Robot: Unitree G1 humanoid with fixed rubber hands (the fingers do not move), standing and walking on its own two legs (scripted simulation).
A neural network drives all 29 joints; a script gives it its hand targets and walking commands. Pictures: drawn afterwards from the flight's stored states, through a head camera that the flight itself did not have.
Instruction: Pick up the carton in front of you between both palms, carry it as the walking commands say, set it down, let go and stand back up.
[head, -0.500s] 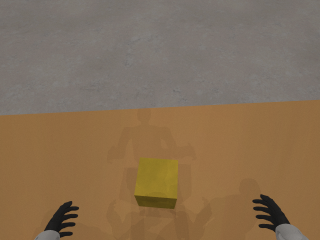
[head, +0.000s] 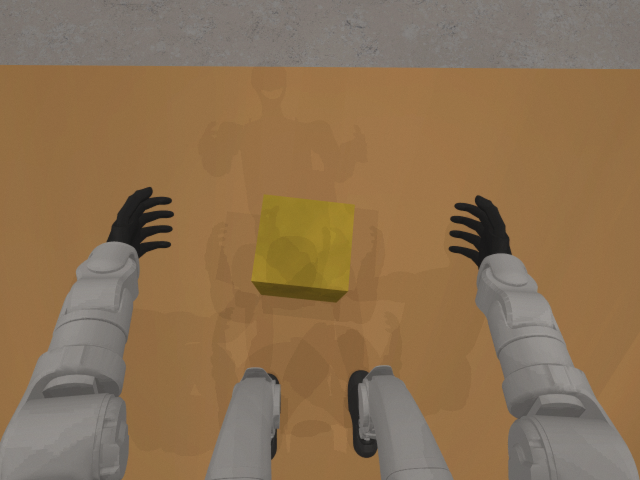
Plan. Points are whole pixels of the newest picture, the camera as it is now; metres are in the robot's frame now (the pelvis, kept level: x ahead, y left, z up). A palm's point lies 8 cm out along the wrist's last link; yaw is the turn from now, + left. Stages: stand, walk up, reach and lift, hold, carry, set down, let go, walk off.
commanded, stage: reach and lift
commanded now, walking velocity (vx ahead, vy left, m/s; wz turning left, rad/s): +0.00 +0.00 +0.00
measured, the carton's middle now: (303, 253) +0.49 +0.02 -0.56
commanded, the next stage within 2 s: none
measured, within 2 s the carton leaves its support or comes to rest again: neither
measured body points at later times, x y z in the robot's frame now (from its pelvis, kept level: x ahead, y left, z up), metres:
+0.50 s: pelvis -0.02 +0.01 -0.06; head +0.31 +0.03 +0.24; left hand +0.53 +0.21 -0.20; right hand +0.49 -0.17 -0.19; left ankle +0.05 +0.12 -0.65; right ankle +0.06 -0.14 -0.65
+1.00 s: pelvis -0.06 -0.01 -0.27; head +0.31 +0.01 -0.01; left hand +0.51 +0.21 -0.43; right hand +0.49 -0.17 -0.43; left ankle +0.05 +0.12 -0.65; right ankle +0.05 -0.14 -0.65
